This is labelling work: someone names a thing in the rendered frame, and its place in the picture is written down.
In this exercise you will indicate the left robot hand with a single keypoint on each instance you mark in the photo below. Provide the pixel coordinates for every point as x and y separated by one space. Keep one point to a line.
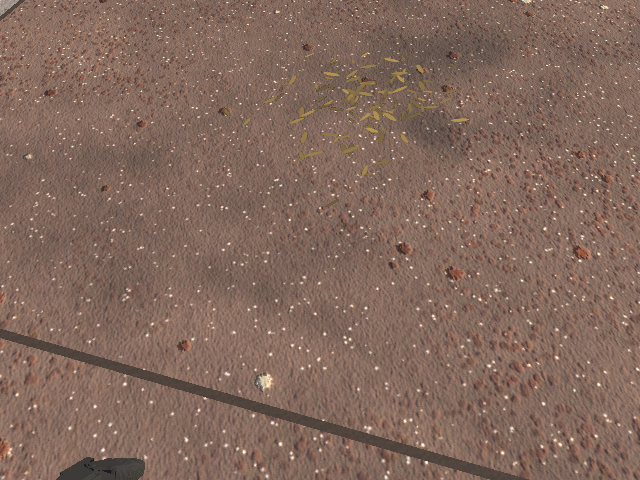
107 469

